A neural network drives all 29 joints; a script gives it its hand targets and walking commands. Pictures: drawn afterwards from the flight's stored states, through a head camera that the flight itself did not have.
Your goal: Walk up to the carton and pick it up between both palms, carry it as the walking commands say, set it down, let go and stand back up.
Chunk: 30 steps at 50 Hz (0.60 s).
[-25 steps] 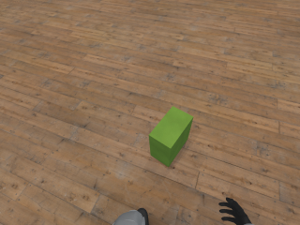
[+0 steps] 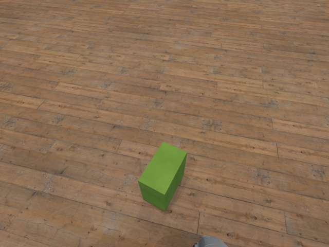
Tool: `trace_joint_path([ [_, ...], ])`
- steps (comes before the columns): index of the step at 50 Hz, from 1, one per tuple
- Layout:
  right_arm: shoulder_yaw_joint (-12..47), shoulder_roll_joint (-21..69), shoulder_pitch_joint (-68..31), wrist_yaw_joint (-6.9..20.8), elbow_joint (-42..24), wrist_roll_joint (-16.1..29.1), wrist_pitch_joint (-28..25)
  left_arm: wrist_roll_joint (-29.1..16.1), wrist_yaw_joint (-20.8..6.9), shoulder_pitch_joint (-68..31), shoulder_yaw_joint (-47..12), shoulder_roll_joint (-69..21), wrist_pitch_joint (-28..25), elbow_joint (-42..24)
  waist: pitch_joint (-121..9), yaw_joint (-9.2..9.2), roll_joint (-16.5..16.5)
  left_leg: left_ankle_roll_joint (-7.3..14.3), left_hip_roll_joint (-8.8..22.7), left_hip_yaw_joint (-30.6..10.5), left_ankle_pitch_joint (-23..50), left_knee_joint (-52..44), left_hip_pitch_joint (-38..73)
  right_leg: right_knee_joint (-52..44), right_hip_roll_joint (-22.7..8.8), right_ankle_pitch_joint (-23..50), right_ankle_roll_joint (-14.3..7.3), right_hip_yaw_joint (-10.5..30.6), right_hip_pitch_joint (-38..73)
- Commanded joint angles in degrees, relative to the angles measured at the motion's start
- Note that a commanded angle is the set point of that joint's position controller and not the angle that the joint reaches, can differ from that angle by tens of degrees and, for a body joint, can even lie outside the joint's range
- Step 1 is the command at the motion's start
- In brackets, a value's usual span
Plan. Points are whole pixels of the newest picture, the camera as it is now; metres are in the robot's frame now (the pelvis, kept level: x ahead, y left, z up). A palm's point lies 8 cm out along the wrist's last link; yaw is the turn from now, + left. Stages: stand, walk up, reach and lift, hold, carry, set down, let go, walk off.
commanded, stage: walk up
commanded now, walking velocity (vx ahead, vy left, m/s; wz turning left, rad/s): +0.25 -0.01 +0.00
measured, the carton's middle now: (164, 177) +0.56 -0.01 -0.64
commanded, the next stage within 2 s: none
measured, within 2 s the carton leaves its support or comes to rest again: neither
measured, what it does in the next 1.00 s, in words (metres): steps on the spot: right foot, then left foot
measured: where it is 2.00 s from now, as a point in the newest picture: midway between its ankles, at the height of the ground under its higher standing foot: outside the picture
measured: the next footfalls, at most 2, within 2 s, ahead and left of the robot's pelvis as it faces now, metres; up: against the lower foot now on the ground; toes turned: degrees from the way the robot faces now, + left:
right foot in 0.06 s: +0.12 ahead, -0.15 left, +0.00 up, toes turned -7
left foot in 0.48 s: +0.06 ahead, +0.10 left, +0.00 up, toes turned +4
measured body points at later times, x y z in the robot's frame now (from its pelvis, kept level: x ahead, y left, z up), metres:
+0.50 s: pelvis +0.04 -0.06 -0.01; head +0.04 -0.06 +0.44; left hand +0.09 +0.17 -0.16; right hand +0.04 -0.30 -0.16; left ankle +0.01 +0.06 -0.75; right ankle +0.08 -0.14 -0.75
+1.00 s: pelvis +0.05 +0.01 +0.00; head +0.05 +0.02 +0.45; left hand +0.09 +0.25 -0.16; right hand +0.05 -0.21 -0.15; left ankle +0.02 +0.10 -0.75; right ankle +0.04 -0.12 -0.73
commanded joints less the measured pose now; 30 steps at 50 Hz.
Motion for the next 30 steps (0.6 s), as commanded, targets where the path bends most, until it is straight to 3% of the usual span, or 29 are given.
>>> trace_joint_path([
  [1,-1.6,-6.9,0.2,0.2,-0.5,0.1,0.0,-0.4,1.5,5.7,-0.6,3.3,-3.8,-0.5,-5.0,4.72,7.1,6.1,3.8,-2.2,-11.3,0.6,-8.1,-11.7,2.0,0.8,-1.5,-3.5,20.8],
  [2,-0.8,-3.3,0.9,0.2,-0.6,0.4,-0.2,0.0,2.2,8.7,-0.2,5.9,-4.7,0.8,-6.8,5.86,-1.2,4.4,1.7,-0.3,-12.2,8.2,-11.8,-17.0,-3.9,-3.1,-2.8,2.9,26.6],
  [3,0.5,0.9,2.5,-0.1,-1.4,0.6,0.0,0.1,2.5,12.5,0.3,9.5,-5.1,1.0,-6.6,6.83,-15.9,1.5,-2.9,0.5,-17.4,21.2,-19.1,-23.1,-16.7,6.0,-5.4,18.1,29.7],
  [4,0.6,1.5,3.8,-0.8,-1.1,0.8,1.2,-0.3,3.6,8.4,-0.2,10.5,-4.4,1.2,-1.2,3.65,-16.8,0.7,-1.9,-2.9,-21.9,23.4,-14.3,-21.6,-21.9,35.6,-8.2,19.7,21.0],
  [5,-0.4,-0.8,4.9,-0.9,0.0,1.5,2.0,-0.8,3.5,5.2,-0.3,8.1,-4.4,1.6,-0.6,2.17,-11.9,-0.3,-0.8,-4.2,-20.2,24.2,-12.4,-16.0,-16.2,51.4,-11.5,12.3,19.3],
  [6,-0.7,-1.8,3.2,-0.9,0.3,1.5,2.1,-0.6,3.5,4.2,-0.2,6.1,-4.7,1.8,-3.2,2.57,-12.8,0.1,-1.0,-4.3,-19.7,25.0,-11.8,-14.1,-13.8,54.3,-11.4,9.3,19.5],
  [8,-1.1,-2.9,3.0,-0.6,2.0,1.8,3.8,-1.1,3.8,3.5,-1.2,5.7,-4.2,1.1,-5.6,1.7,-11.0,0.8,-2.2,-4.6,-17.0,26.9,-9.0,-16.0,-9.5,39.7,-8.3,6.2,16.8],
  [10,-1.1,-2.2,3.6,-0.5,2.2,1.9,4.9,-0.9,3.9,0.8,-1.5,5.3,-3.7,-0.2,-6.8,1.28,-11.7,0.8,-2.5,-2.9,-13.7,27.6,-8.3,-17.2,-8.3,28.5,-8.8,3.3,16.6],
  [12,-1.3,-2.4,1.7,-1.0,1.5,1.5,5.6,-0.7,4.1,1.9,-1.0,5.7,-3.2,0.7,-5.4,2.51,-9.8,1.0,-3.3,-2.5,-12.2,25.3,-7.7,-19.9,-8.0,15.4,-9.5,4.9,14.1],
  [13,-1.4,-2.9,-0.2,-1.2,1.0,1.5,5.6,-0.7,4.1,2.4,-1.0,5.8,-3.0,1.4,-3.6,2.66,-8.4,1.4,-2.7,-2.7,-12.6,24.1,-7.9,-20.0,-8.5,14.1,-10.2,6.2,12.6],
  [14,-1.1,-1.5,-1.2,-1.3,0.4,1.0,5.4,-0.6,4.3,4.2,-1.1,5.0,-2.8,1.9,-2.2,3.92,-7.7,1.3,-2.6,-3.4,-13.3,22.0,-8.6,-20.2,-9.5,13.7,-10.5,7.5,13.1],
  [16,-1.2,-1.9,-1.9,-1.7,0.9,0.9,5.3,-0.1,4.1,3.0,-0.9,5.6,-2.6,2.5,-1.6,3.43,-9.2,1.7,-2.7,-3.1,-13.9,19.3,-6.5,-21.0,-10.0,6.7,-11.4,8.9,11.9],
  [17,-1.4,-1.6,-1.1,-1.6,1.6,0.9,5.1,-0.7,4.2,3.0,-0.9,5.5,-2.6,2.8,-1.8,3.45,-6.3,1.7,-2.7,-3.5,-13.2,17.6,-7.5,-21.8,-10.0,1.7,-11.4,10.2,13.8],
  [19,-1.1,-0.1,-1.5,-2.0,1.7,1.0,4.8,-0.5,4.0,4.2,-0.7,4.9,-2.7,2.9,0.1,4.02,-6.0,2.1,-2.8,-3.1,-9.5,13.4,-4.8,-22.1,-10.8,0.1,-11.5,11.7,10.5],
  [20,-1.0,-0.7,-1.8,-2.1,2.2,1.0,4.5,-0.7,3.9,4.1,-0.4,5.8,-2.3,3.6,-0.3,4.17,-4.7,2.5,-3.2,-3.1,-8.7,9.6,-1.4,-22.6,-10.7,-5.4,-11.0,13.6,9.1],
  [21,-0.9,-0.5,-0.9,-2.2,3.2,1.1,4.3,-0.9,3.8,2.9,-0.7,5.8,-2.4,3.6,2.0,3.1,-6.3,2.3,-2.6,-3.6,-2.2,5.6,1.3,-22.4,-10.1,-7.9,-9.6,12.5,5.8],
  [22,-0.4,-0.6,0.0,-2.4,3.6,1.0,3.7,-0.8,3.7,0.0,-0.1,6.8,-1.8,2.6,2.0,2.77,-5.3,2.4,-1.2,-3.7,1.8,-0.3,2.9,-21.7,-8.9,-9.0,-8.0,10.4,6.3],
  [23,-0.9,-2.1,0.7,-2.4,4.5,0.9,3.4,-1.2,3.8,-0.3,0.0,6.3,-1.8,2.5,2.2,3.37,-0.9,2.8,0.2,-5.3,4.2,-0.2,3.6,-21.2,-8.2,-8.3,-6.9,10.7,5.9],
  [24,-0.5,-2.0,0.0,-2.4,4.3,0.2,2.8,-1.1,3.8,0.2,0.0,4.7,-1.6,3.1,2.1,3.47,1.5,3.9,2.6,-8.4,3.7,-2.4,2.9,-19.2,-5.6,-6.1,-5.5,7.9,6.3],
  [25,-0.7,-3.4,0.0,-2.3,3.4,0.7,2.4,-1.2,3.8,2.4,-0.2,3.7,-1.3,3.0,0.8,4.77,5.0,4.6,2.7,-8.3,-4.3,-3.9,2.2,-18.9,-4.4,-8.4,-4.7,8.3,6.9],
  [26,-1.3,-5.6,-1.3,-2.3,3.3,0.7,3.0,-0.5,3.8,3.3,0.2,5.1,-1.6,2.2,-0.4,5.77,7.8,4.0,1.9,-6.9,-6.7,-3.2,2.1,-18.4,-5.6,-7.9,-4.7,10.1,7.5],
  [27,-2.1,-8.6,-3.2,-2.0,3.3,0.4,3.7,-0.6,4.3,4.8,0.9,8.2,-1.1,3.4,2.9,6.13,11.9,3.9,0.7,-6.3,-10.2,-1.8,-3.2,-18.0,-6.9,-7.9,-4.7,9.1,7.6],
  [29,-1.3,-6.1,-2.4,-1.5,3.3,0.3,3.6,-0.1,4.7,3.0,1.7,9.3,-0.8,3.2,2.3,5.49,6.0,4.3,0.3,-7.3,-8.6,-1.9,-7.3,-14.1,-6.9,-6.9,-5.8,7.6,12.3],
  [30,-0.9,-5.7,-0.5,-1.6,3.3,0.7,3.4,0.0,4.6,1.3,1.4,8.9,-0.9,2.5,1.8,4.65,1.9,4.3,0.6,-7.3,-7.2,-1.4,-6.0,-16.0,-7.3,-8.4,-5.3,8.7,10.8],
])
